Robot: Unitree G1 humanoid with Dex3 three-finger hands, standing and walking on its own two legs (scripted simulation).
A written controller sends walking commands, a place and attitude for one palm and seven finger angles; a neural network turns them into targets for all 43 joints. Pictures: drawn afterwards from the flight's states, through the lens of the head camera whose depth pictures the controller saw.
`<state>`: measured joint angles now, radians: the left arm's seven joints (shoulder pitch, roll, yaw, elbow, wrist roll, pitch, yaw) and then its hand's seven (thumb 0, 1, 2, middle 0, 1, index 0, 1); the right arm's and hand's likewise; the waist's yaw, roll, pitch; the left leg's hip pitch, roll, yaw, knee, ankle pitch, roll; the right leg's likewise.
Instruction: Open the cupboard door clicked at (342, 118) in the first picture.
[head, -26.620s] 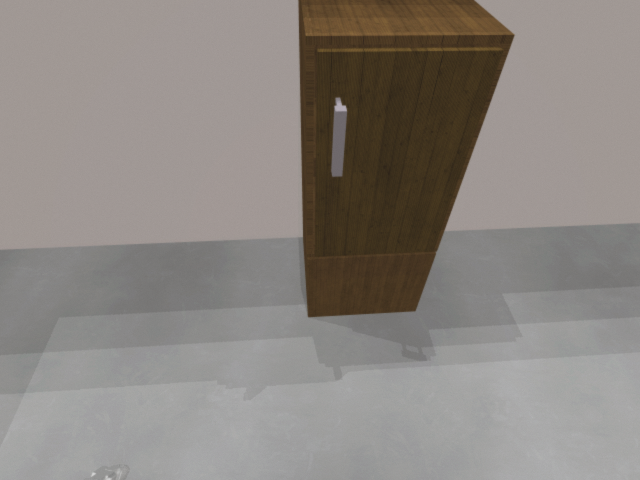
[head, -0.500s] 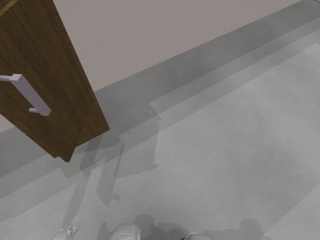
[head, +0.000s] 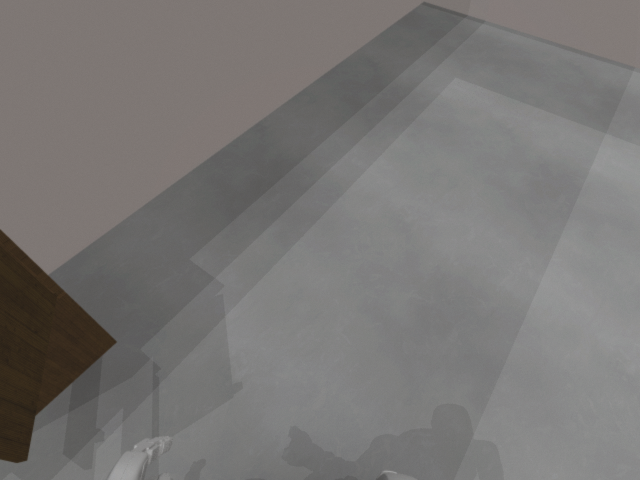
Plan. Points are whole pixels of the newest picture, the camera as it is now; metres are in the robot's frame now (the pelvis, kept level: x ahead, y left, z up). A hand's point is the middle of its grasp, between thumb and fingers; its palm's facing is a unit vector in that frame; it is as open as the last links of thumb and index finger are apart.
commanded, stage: walk to a spot facing it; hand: left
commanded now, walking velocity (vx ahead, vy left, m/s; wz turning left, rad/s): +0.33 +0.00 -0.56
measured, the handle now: out of the picture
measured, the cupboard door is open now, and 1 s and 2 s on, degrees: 50 50 50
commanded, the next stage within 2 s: turn to face it in 1.40 s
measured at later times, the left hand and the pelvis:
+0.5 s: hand (218, 382) +0.28 +0.17 -0.17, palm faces -0.21 -0.96 -0.16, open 7.4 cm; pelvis +0.18 -0.01 +0.00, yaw -14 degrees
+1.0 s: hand (295, 277) +0.49 +0.06 -0.18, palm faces -0.32 -0.93 -0.16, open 7.2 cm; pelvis +0.40 -0.11 +0.00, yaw -21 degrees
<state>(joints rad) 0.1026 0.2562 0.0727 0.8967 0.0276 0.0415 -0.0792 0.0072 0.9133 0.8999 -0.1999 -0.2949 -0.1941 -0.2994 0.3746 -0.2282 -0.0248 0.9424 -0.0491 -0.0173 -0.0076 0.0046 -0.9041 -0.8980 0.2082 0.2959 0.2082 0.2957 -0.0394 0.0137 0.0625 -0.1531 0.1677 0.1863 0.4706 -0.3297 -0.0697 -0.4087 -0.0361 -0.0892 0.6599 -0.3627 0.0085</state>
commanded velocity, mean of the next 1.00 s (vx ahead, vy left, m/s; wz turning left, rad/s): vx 0.37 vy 0.00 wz -0.27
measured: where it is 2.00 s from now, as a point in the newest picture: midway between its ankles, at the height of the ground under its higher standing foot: (410, 299)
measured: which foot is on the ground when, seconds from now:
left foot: down 0.00-0.02, up 0.04-0.32, down 0.34-0.72, up 0.74-1.00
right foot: up 0.00-0.02, down 0.04-0.34, up 0.36-0.70, down 0.72-1.00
